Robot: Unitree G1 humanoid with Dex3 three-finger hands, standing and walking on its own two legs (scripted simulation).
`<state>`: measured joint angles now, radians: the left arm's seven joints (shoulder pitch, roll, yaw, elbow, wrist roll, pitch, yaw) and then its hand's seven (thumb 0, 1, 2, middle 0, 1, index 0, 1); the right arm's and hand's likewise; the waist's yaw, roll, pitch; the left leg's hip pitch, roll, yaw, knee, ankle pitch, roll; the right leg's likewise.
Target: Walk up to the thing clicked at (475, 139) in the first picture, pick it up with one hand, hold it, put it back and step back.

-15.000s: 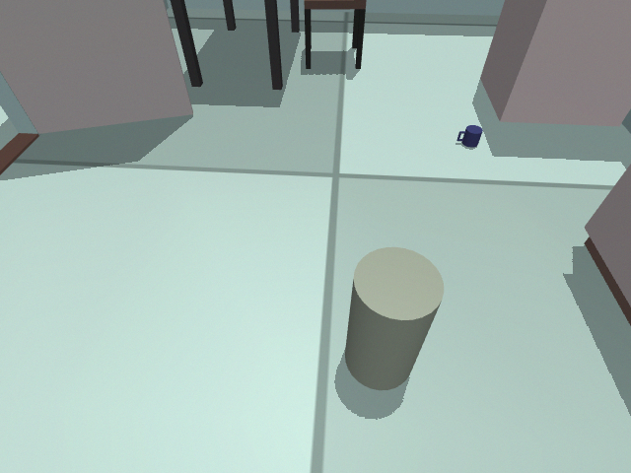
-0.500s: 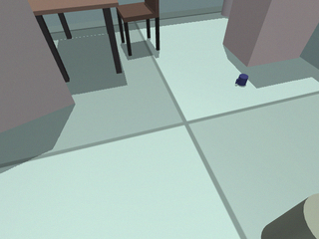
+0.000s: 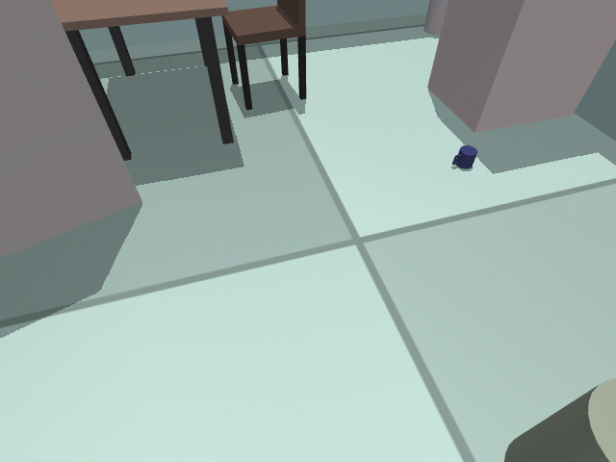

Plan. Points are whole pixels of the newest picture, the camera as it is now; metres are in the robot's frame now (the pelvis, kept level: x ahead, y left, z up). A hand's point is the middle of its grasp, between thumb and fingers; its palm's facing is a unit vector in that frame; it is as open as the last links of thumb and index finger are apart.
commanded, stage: walk up
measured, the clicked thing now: (463, 157) +1.69 -0.77 -0.74
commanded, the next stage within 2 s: stand in 0.06 s
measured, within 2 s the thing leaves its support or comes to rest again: neither
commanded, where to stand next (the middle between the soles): +0.06 +0.00 m, yaw +3 degrees
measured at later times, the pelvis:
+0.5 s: pelvis -0.01 -0.01 +0.00, yaw +2 degrees
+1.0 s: pelvis -0.01 -0.01 +0.00, yaw +2 degrees
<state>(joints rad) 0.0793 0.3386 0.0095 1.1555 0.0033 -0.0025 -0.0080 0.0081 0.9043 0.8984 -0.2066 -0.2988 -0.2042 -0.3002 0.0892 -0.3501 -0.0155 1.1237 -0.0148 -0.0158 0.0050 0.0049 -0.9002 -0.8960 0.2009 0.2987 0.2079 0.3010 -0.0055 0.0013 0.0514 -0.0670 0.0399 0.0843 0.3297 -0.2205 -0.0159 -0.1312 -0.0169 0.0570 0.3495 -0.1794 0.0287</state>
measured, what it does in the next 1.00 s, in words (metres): stands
